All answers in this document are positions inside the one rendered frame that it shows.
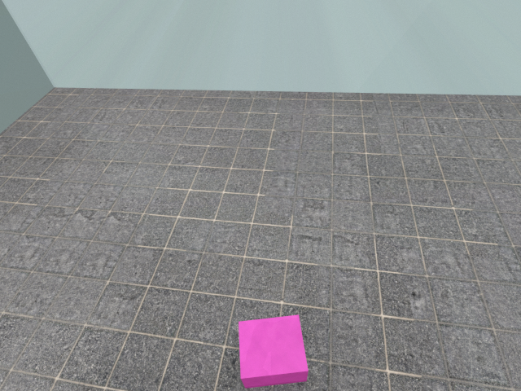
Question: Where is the carton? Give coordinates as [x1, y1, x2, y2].
[239, 315, 309, 389]

